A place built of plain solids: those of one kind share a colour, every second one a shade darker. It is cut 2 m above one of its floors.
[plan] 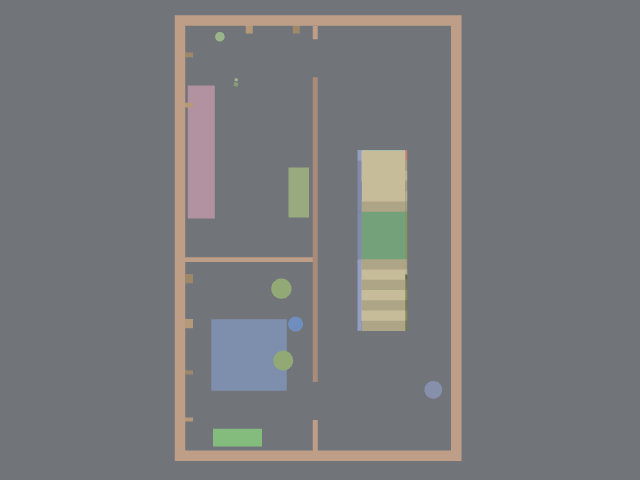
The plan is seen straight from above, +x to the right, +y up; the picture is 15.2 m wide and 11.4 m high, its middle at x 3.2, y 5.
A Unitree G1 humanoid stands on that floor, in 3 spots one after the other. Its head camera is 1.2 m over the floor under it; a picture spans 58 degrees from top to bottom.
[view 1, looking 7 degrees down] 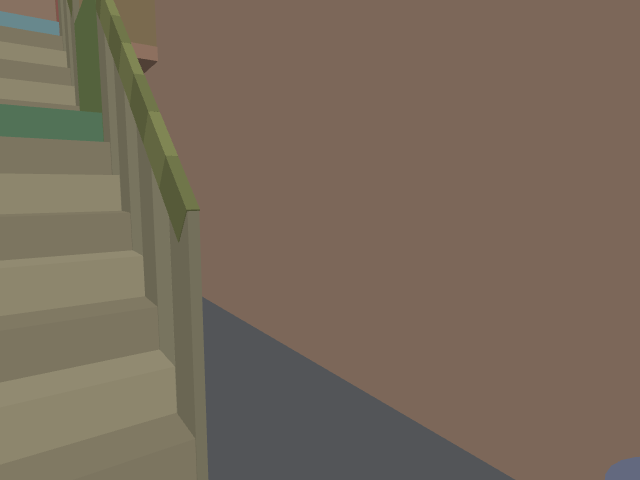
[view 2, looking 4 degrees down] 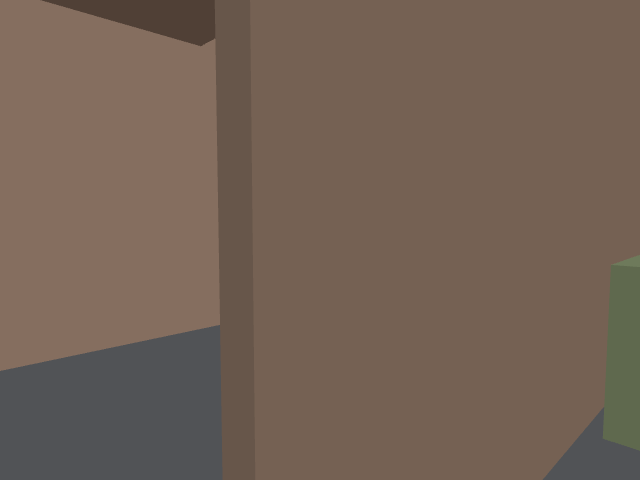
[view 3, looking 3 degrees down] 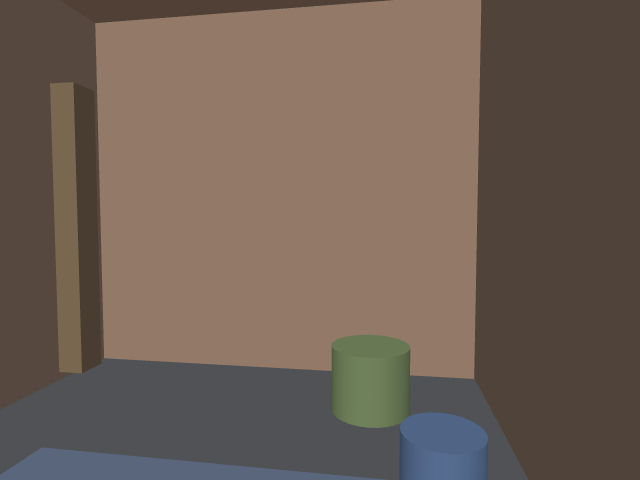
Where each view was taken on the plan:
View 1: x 4.71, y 1.24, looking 55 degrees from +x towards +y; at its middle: wall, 2.83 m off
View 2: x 2.39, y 9.32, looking -44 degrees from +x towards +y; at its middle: wall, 0.89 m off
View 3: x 2.39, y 1.18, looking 99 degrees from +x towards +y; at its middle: wall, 3.35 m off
